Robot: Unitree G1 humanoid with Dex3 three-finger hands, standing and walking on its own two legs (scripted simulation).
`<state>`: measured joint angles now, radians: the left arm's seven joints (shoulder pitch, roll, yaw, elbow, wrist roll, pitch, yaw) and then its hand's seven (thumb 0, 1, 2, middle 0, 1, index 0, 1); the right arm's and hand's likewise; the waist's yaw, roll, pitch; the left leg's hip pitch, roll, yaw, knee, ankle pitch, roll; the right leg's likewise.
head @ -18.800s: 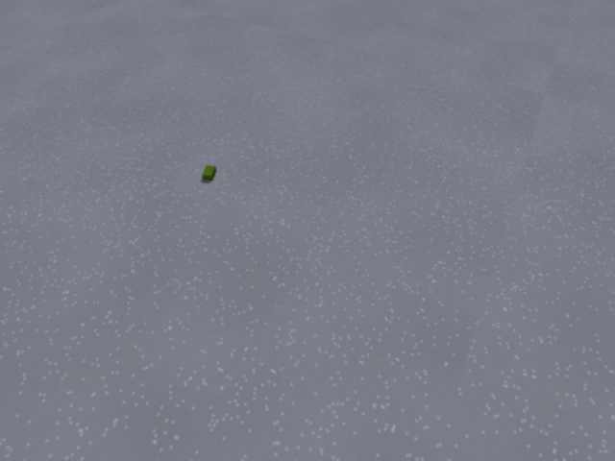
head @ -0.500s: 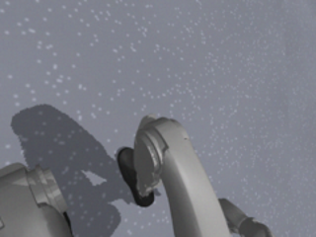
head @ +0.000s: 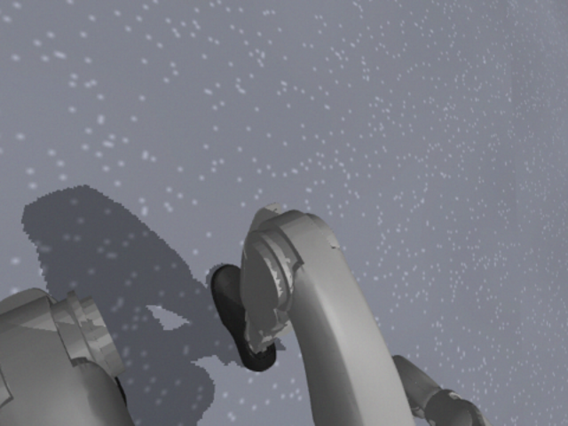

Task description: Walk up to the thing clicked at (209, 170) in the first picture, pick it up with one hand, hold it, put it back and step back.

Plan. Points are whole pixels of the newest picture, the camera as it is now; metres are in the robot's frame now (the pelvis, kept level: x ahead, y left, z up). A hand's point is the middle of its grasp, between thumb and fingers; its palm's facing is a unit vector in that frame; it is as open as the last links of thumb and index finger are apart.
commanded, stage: close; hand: left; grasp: from above
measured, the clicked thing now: out of the picture +0.47 +0.33 -0.29
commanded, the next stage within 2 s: settle in 0.98 s
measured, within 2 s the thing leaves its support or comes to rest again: leaves its support in 1.42 s
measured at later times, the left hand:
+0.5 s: hand out of the picture +0.45 +0.32 -0.25, palm faces -0.47 -0.09 -0.88, open 7.8 cm
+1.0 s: hand out of the picture +0.46 +0.32 -0.25, palm faces -0.46 -0.10 -0.88, open 7.3 cm
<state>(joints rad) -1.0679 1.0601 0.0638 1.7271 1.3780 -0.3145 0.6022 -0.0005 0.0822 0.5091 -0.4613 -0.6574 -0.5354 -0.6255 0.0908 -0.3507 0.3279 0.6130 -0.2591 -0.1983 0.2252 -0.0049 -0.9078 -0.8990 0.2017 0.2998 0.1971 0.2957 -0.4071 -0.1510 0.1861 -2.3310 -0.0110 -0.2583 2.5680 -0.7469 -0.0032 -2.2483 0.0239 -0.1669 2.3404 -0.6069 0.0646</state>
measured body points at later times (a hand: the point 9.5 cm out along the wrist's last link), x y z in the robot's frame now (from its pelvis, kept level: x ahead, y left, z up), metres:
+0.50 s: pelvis +0.00 +0.00 +0.00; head +0.28 +0.14 +0.32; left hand +0.47 +0.32 -0.20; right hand +0.06 -0.25 -0.05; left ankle +0.06 +0.12 -0.27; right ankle +0.13 -0.12 -0.27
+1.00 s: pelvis +0.00 +0.00 +0.00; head +0.28 +0.14 +0.32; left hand +0.48 +0.33 -0.20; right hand +0.06 -0.25 -0.04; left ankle +0.06 +0.12 -0.27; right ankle +0.13 -0.12 -0.27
